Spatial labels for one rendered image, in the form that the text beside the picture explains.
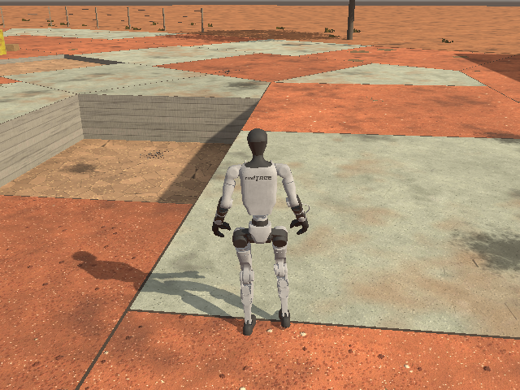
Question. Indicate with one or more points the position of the robot left hand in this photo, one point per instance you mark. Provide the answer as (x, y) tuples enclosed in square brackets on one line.
[(215, 228)]

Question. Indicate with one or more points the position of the right robot upper arm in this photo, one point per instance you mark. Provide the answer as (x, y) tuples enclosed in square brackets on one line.
[(283, 170)]

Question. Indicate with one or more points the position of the right robot forearm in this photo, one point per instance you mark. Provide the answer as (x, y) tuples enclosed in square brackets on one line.
[(299, 212)]

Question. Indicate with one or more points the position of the robot right hand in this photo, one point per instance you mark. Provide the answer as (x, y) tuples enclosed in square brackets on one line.
[(304, 225)]

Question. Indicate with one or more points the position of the left robot upper arm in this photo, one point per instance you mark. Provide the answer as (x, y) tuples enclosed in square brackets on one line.
[(229, 184)]

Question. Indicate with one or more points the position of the left robot forearm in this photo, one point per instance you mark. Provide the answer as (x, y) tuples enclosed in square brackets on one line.
[(220, 214)]

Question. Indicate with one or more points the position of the right robot foot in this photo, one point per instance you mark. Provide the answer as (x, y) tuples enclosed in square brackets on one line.
[(285, 321)]

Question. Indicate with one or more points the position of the robot left shin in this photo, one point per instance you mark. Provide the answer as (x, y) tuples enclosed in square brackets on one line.
[(247, 296)]

